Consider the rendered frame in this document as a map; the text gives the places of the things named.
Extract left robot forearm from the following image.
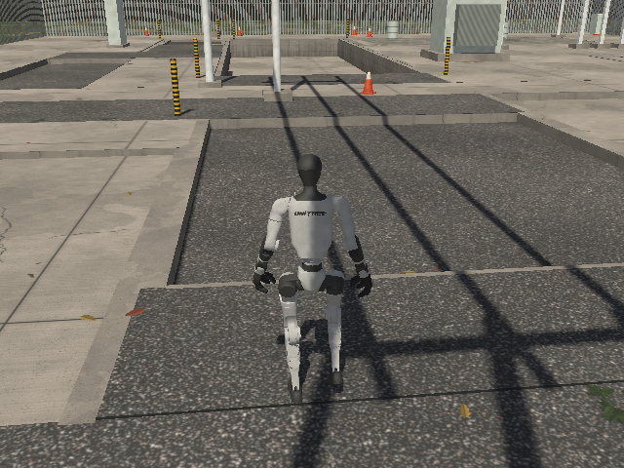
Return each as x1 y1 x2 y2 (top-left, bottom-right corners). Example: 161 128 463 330
254 236 274 275

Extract right robot forearm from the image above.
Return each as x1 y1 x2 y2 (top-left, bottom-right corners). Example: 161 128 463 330
349 235 370 278

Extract humanoid robot head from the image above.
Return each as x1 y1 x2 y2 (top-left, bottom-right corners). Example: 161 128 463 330
293 154 327 201

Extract right robot hand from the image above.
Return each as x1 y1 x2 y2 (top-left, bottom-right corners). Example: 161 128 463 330
350 274 372 298

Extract robot left shin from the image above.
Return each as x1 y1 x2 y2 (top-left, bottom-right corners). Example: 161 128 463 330
284 328 300 391

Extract robot right upper arm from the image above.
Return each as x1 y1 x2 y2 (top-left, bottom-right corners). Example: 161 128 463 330
331 196 358 251

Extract left robot hand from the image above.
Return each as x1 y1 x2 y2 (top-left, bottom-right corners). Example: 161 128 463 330
253 272 276 293

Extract robot left upper arm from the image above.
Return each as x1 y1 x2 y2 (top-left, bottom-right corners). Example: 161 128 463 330
264 197 291 252

